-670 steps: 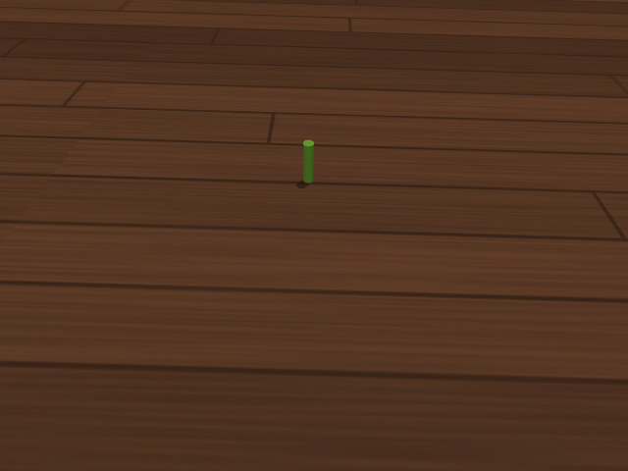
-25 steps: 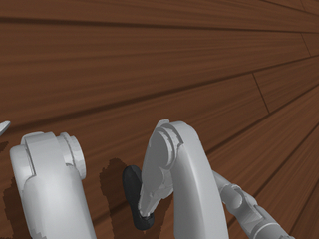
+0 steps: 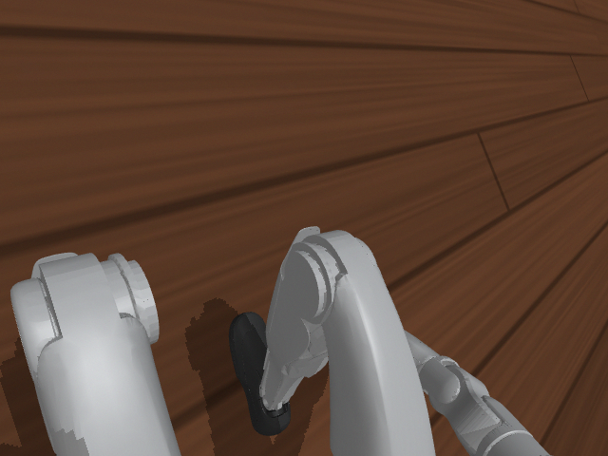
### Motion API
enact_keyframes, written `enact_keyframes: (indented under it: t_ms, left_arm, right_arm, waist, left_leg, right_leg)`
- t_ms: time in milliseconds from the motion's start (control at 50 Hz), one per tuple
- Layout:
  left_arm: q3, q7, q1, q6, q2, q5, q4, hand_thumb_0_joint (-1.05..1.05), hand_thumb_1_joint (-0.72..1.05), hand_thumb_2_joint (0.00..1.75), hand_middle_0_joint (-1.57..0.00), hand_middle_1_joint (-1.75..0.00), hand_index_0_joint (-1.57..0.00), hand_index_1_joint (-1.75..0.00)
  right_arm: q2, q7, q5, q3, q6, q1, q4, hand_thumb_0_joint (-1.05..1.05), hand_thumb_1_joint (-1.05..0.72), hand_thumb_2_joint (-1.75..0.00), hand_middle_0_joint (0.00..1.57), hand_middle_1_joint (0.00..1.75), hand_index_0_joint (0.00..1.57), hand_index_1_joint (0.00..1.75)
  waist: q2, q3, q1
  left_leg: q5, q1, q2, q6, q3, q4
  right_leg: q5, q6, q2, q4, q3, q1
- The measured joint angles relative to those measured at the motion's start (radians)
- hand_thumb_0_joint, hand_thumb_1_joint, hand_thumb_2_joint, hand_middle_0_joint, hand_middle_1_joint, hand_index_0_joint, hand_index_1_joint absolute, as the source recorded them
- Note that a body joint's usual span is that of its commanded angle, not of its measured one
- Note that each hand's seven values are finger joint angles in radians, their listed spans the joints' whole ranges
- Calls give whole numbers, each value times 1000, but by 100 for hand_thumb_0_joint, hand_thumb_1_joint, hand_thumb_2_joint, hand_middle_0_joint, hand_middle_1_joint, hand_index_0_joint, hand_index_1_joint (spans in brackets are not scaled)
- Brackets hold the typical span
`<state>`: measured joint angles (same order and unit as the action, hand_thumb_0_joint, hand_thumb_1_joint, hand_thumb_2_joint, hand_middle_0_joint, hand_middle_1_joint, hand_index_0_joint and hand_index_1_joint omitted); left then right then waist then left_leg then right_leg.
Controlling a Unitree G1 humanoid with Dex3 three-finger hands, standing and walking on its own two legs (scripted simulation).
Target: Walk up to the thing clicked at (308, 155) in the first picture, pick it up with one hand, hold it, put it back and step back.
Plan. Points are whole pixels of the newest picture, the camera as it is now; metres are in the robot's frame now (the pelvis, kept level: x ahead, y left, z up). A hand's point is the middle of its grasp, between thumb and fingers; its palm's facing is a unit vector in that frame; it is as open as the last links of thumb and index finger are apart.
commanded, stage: settle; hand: left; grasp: from the side
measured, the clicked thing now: out of the picture +0.38 +0.29 -0.17
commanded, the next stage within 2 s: lift in 1.68 s
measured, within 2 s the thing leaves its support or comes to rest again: leaves its support in 0.10 s
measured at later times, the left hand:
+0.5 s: hand out of the picture +0.36 +0.30 -0.07, palm faces +0.34 -0.94 -0.02, open 6.6 cm
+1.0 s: hand out of the picture +0.36 +0.30 +0.02, palm faces +0.32 -0.95 -0.05, open 6.6 cm
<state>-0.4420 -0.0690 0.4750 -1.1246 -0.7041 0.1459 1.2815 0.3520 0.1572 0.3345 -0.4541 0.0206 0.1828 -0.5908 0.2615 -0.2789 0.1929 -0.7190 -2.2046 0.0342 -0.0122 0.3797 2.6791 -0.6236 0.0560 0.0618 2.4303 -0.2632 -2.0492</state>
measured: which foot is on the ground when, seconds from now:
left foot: down 0.00-1.00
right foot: down 0.00-1.00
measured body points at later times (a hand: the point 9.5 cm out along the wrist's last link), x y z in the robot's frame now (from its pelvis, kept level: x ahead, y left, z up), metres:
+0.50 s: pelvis +0.01 -0.01 +0.02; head +0.18 +0.16 +0.40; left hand +0.33 +0.35 -0.07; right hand +0.22 -0.23 -0.04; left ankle +0.08 +0.12 -0.25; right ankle +0.14 -0.12 -0.25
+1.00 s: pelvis +0.02 -0.02 +0.06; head +0.20 +0.08 +0.46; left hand +0.33 +0.35 +0.03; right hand +0.25 -0.23 -0.05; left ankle +0.08 +0.12 -0.25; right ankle +0.14 -0.12 -0.25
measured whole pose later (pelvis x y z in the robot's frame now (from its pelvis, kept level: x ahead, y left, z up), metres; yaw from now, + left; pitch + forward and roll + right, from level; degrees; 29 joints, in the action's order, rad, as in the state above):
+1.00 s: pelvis +0.02 -0.02 +0.06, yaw +9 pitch +29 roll -7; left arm -0.37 -0.23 0.39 -0.65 -0.40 0.20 0.72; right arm 0.29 0.08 0.07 -0.07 -0.03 0.00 -0.64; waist 0.03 0.08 0.07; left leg -0.71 -2.21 0.04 -0.02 0.15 2.40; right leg -0.70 0.00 -0.01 2.32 -0.10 -2.13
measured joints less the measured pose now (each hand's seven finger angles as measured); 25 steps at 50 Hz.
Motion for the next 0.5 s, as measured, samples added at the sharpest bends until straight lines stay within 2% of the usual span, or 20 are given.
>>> enact_keyframes:
  t_ms: [140, 260, 360, 500]
  left_arm:
    - [4, 4, -32, 50, 31, -3, -106, 1, 7, 102, -88, -102, -90, -105]
    - [31, 11, -55, 106, 64, 0, -202, 1, 5, 104, -90, -102, -92, -105]
    - [56, 4, -72, 162, 99, 7, -286, 1, 5, 104, -91, -101, -92, -105]
    - [83, -10, -96, 260, 164, 7, -418, 1, 4, 105, -91, -101, -92, -104]
  right_arm:
    - [-5, 0, -12, 34, -6, -24, -6, 0, -90, -90, 21, 30, 21, 30]
    - [-9, 1, -34, 81, -16, -48, -18, 0, -90, -90, 21, 30, 21, 30]
    - [-16, 0, -63, 131, -22, -71, -26, 0, -90, -90, 21, 30, 21, 30]
    - [-33, -9, -121, 208, -37, -112, -33, 0, -90, -90, 21, 30, 21, 30]
  waist:
    - [-10, 20, -15]
    - [-42, 62, -31]
    - [-78, 109, -46]
    - [-124, 188, -74]
  left_leg:
    - [1, -4, 0, -1, -12, -13]
    - [6, -13, -2, 0, -34, -36]
    - [11, -26, 0, 6, -59, -59]
    - [16, -40, 1, 9, -105, -102]
  right_leg:
    - [-5, -4, -5, -4, 7, -6]
    - [-12, -8, -15, -11, 20, -16]
    - [-19, -10, -23, -20, 37, -30]
    - [-32, -21, -37, -32, 68, -55]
